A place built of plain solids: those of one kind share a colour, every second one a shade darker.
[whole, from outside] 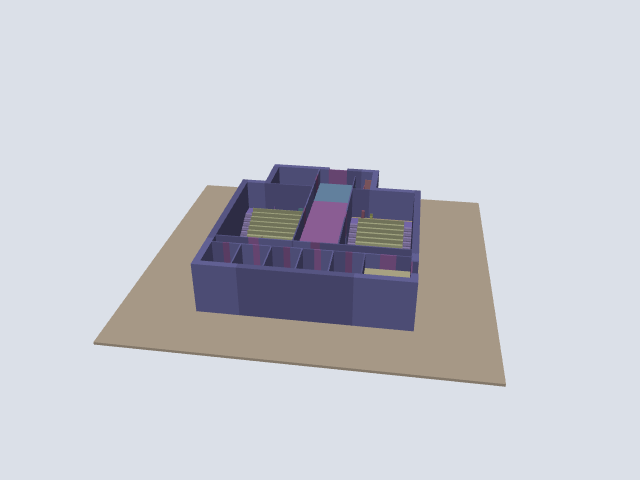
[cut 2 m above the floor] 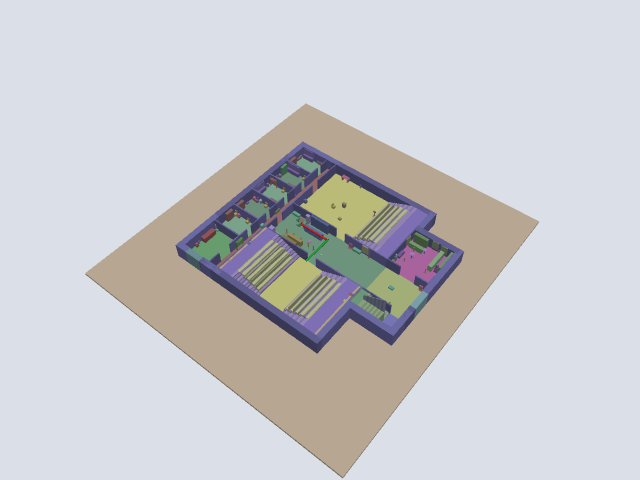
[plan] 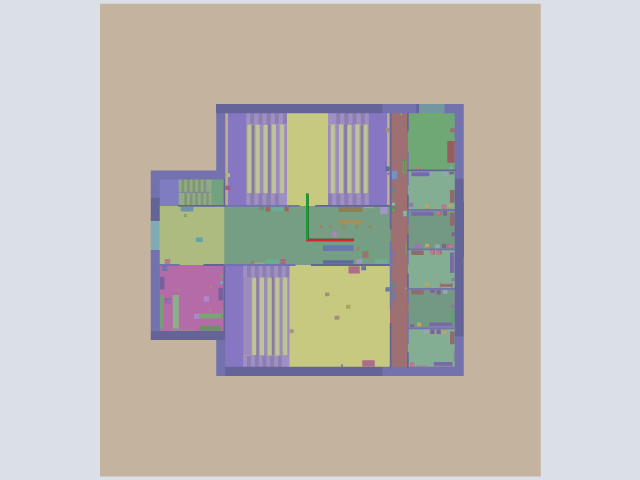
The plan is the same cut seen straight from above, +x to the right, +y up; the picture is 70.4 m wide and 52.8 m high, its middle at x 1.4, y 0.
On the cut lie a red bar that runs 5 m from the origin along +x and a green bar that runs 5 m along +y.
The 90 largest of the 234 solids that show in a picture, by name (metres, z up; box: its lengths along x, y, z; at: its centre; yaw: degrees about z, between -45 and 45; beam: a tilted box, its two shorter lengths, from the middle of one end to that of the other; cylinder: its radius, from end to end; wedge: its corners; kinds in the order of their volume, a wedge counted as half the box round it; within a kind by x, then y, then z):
{
 "wall_1": {"box": [1.0, 9.15, 7.8], "at": [-16.73, -6.42, 3.3]},
 "wall_2": {"box": [1.0, 2.55, 7.8], "at": [-16.73, -2.38, 3.3]},
 "wall_3": {"box": [1.0, 2.55, 7.8], "at": [-16.73, 3.38, 3.3]},
 "wall_4": {"box": [1.0, 4.8, 7.8], "at": [-16.73, 5.25, 3.3]},
 "wall_5": {"box": [2.4, 0.2, 7.8], "at": [-15.23, -2.75, 3.3]},
 "wall_6": {"box": [8.2, 1.0, 7.8], "at": [-13.12, -10.5, 3.3]},
 "wall_7": {"box": [8.2, 1.0, 7.8], "at": [-13.12, 7.15, 3.3]},
 "wall_8": {"box": [5.2, 0.2, 7.8], "at": [-11.62, 3.75, 3.3]},
 "wall_9": {"box": [2.4, 0.2, 7.8], "at": [-10.22, -2.75, 3.3]},
 "wall_10": {"box": [1.0, 4.91, 7.8], "at": [-9.53, -12.5, 3.3]},
 "wall_11": {"box": [1.0, 8.21, 7.8], "at": [-9.53, 10.85, 3.3]},
 "wall_12": {"box": [0.2, 7.55, 7.8], "at": [-9.12, -6.42, 3.3]},
 "wall_13": {"box": [0.2, 3.11, 7.8], "at": [-9.12, 5.2, 3.3]},
 "wall_14": {"box": [7.93, 0.2, 7.8], "at": [-5.26, -2.75, 3.3]},
 "wall_15": {"box": [8.4, 0.2, 7.8], "at": [-5.03, 3.75, 3.3]},
 "wall_16": {"box": [20.1, 1.0, 7.8], "at": [0.03, -14.45, 3.3]},
 "wall_17": {"box": [20.1, 1.0, 7.8], "at": [0.03, 14.45, 3.3]},
 "wall_18": {"box": [8.87, 0.2, 7.8], "at": [4.84, -2.75, 3.3]},
 "wall_19": {"box": [8.4, 0.2, 7.8], "at": [5.08, 3.75, 3.3]},
 "wall_20": {"box": [0.2, 5.0, 7.8], "at": [9.18, -11.65, 3.3]},
 "wall_21": {"box": [0.2, 5.0, 7.8], "at": [9.18, -11.65, 3.3]},
 "wall_22": {"box": [0.2, 7.5, 7.8], "at": [9.18, -3.9, 3.3]},
 "wall_23": {"box": [0.2, 2.7, 7.8], "at": [9.18, -1.5, 3.3]},
 "wall_24": {"box": [0.2, 2.7, 7.8], "at": [9.18, 2.5, 3.3]},
 "wall_25": {"box": [0.2, 13.0, 7.8], "at": [9.18, 7.65, 3.3]},
 "wall_26": {"box": [0.2, 10.5, 7.8], "at": [9.18, 8.9, 3.3]},
 "wall_27": {"box": [3.7, 1.0, 7.8], "at": [10.12, -14.45, 3.3]},
 "wall_28": {"box": [3.7, 1.0, 7.8], "at": [10.12, 14.45, 3.3]},
 "wall_29": {"box": [0.2, 1.8, 7.8], "at": [11.07, -13.25, 3.3]},
 "wall_30": {"box": [0.2, 3.39, 7.8], "at": [11.07, -9.71, 3.3]},
 "wall_31": {"box": [0.2, 3.39, 7.8], "at": [11.07, 3.31, 3.3]},
 "wall_32": {"box": [0.2, 2.2, 7.8], "at": [11.07, 8.65, 3.3]},
 "wall_33": {"box": [0.2, 2.2, 7.8], "at": [11.07, 13.05, 3.3]},
 "wall_34": {"box": [2.13, 1.0, 7.8], "at": [11.24, 14.45, 3.3]},
 "wall_35": {"box": [7.05, 1.0, 7.8], "at": [13.7, -14.45, 3.3]},
 "wall_36": {"box": [5.45, 0.2, 7.8], "at": [13.7, -9.71, 3.3]},
 "wall_37": {"box": [5.45, 0.2, 7.8], "at": [13.7, -5.37, 3.3]},
 "wall_38": {"box": [5.45, 0.2, 7.8], "at": [13.7, -1.03, 3.3]},
 "wall_39": {"box": [5.45, 0.2, 7.8], "at": [13.7, 3.31, 3.3]},
 "wall_40": {"box": [5.45, 0.2, 7.8], "at": [13.7, 7.65, 3.3]},
 "wall_41": {"box": [2.13, 1.0, 7.8], "at": [16.16, 14.45, 3.3]},
 "wall_42": {"box": [1.0, 6.14, 7.8], "at": [16.73, -11.88, 3.3]},
 "wall_43": {"box": [1.0, 6.14, 7.8], "at": [16.73, -7.54, 3.3]},
 "wall_44": {"box": [1.0, 6.14, 7.8], "at": [16.73, -3.2, 3.3]},
 "wall_45": {"box": [1.0, 6.14, 7.8], "at": [16.73, 1.14, 3.3]},
 "wall_46": {"box": [1.0, 6.14, 7.8], "at": [16.73, 5.48, 3.3]},
 "wall_47": {"box": [1.0, 8.2, 7.8], "at": [16.73, 10.85, 3.3]},
 "ground_under_all_1": {"box": [48.48, 52.01, 0.4], "at": [1.44, 0.0, -0.75]},
 "floor_studio_1": {"box": [18.3, 11.3, 0.6], "at": [0.03, -8.4, -0.3]},
 "floor_studio_2": {"box": [18.3, 10.3, 0.6], "at": [0.03, 8.9, -0.3]},
 "step_studio_tier_1": {"box": [0.85, 8.64, 2.94], "at": [-6.62, -8.4, 0.87]},
 "step_studio_tier_2": {"box": [0.9, 7.64, 2.6], "at": [-6.28, 8.9, 0.7]},
 "step_studio_tier_3": {"box": [0.85, 8.64, 2.55], "at": [-5.77, -8.4, 0.68]},
 "step_studio_tier_4": {"box": [0.9, 7.64, 2.2], "at": [-5.38, 8.9, 0.5]},
 "step_studio_tier_5": {"box": [0.85, 8.64, 2.16], "at": [-4.92, -8.4, 0.48]},
 "step_studio_tier_6": {"box": [0.9, 7.64, 1.8], "at": [-4.47, 8.9, 0.3]},
 "step_studio_tier_7": {"box": [0.85, 8.64, 1.77], "at": [-4.07, -8.4, 0.28]},
 "step_studio_tier_8": {"box": [0.9, 7.64, 1.4], "at": [-3.58, 8.9, 0.1]},
 "step_studio_tier_9": {"box": [0.85, 8.64, 1.38], "at": [-3.22, -8.4, 0.09]},
 "step_studio_tier_10": {"box": [0.9, 7.64, 1.0], "at": [-2.67, 8.9, -0.1]},
 "step_studio_tier_11": {"box": [0.85, 8.64, 0.99], "at": [-2.37, -8.4, -0.1]},
 "step_studio_tier_12": {"box": [0.9, 7.64, 1.0], "at": [2.73, 8.9, -0.1]},
 "step_studio_tier_13": {"box": [0.9, 7.64, 1.4], "at": [3.62, 8.9, 0.1]},
 "step_studio_tier_14": {"box": [0.9, 7.64, 1.8], "at": [4.53, 8.9, 0.3]},
 "step_studio_tier_15": {"box": [0.9, 7.64, 2.2], "at": [5.42, 8.9, 0.5]},
 "step_studio_tier_16": {"box": [0.9, 7.64, 2.6], "at": [6.33, 8.9, 0.7]},
 "step_studio_head_1": {"box": [2.0, 11.14, 2.94], "at": [-8.04, -8.4, 0.87]},
 "step_studio_head_2": {"box": [2.0, 10.14, 2.6], "at": [-7.72, 8.9, 0.7]},
 "step_studio_head_3": {"box": [2.0, 10.14, 2.6], "at": [7.77, 8.9, 0.7]},
 "floor_foyer_through_1": {"box": [18.3, 6.5, 0.6], "at": [0.03, 0.5, -0.3]},
 "floor_dressing_1": {"box": [5.25, 4.34, 0.6], "at": [13.7, -11.88, -0.3]},
 "floor_dressing_2": {"box": [5.25, 4.34, 0.6], "at": [13.7, -7.54, -0.3]},
 "floor_dressing_3": {"box": [5.25, 4.34, 0.6], "at": [13.7, -3.2, -0.3]},
 "floor_dressing_4": {"box": [5.25, 4.34, 0.6], "at": [13.7, 1.14, -0.3]},
 "floor_dressing_5": {"box": [5.25, 4.34, 0.6], "at": [13.7, 5.48, -0.3]},
 "ceil_foyer_through_1": {"box": [18.3, 6.5, 0.3], "at": [0.03, 0.5, 4.35]},
 "floor_back_corridor_1": {"box": [1.9, 28.1, 0.6], "at": [10.12, 0.0, -0.3]},
 "floor_cafe_1": {"box": [7.2, 7.35, 0.6], "at": [-12.72, -6.42, -0.3]},
 "floor_foyer_1": {"box": [7.2, 6.5, 0.6], "at": [-12.72, 0.5, -0.3]},
 "door_leaf_1": {"box": [0.97, 3.2, 3.87], "at": [-16.74, 0.5, 1.33]},
 "door_leaf_2": {"box": [2.8, 0.97, 3.87], "at": [13.7, 14.46, 1.33]},
 "step_studio_back_1": {"box": [0.4, 10.3, 2.6], "at": [-8.93, 8.9, 0.7]},
 "step_studio_back_2": {"box": [0.4, 10.3, 2.6], "at": [8.97, 8.9, 0.7]},
 "floor_workshop_1": {"box": [5.25, 6.4, 0.6], "at": [13.7, 10.85, -0.3]},
 "ceil_foyer_1": {"box": [7.2, 6.5, 0.3], "at": [-12.72, 0.5, 4.35]},
 "floor_upper_stair_1": {"box": [7.2, 3.0, 0.6], "at": [-12.72, 5.25, -0.3]},
 "ceil_workshop_1": {"box": [5.25, 6.4, 0.3], "at": [13.7, 10.85, 4.75]},
 "landing_upper_stair_half_1": {"box": [1.25, 2.8, 2.4], "at": [-9.9, 5.25, 0.6]},
 "bar_cafe_1": {"box": [0.4, 3.7, 2.1], "at": [-15.99, -7.9, 1.05]},
 "bar_foyer_through_1": {"box": [3.35, 0.4, 2.1], "at": [3.4, -2.42, 1.05]}
}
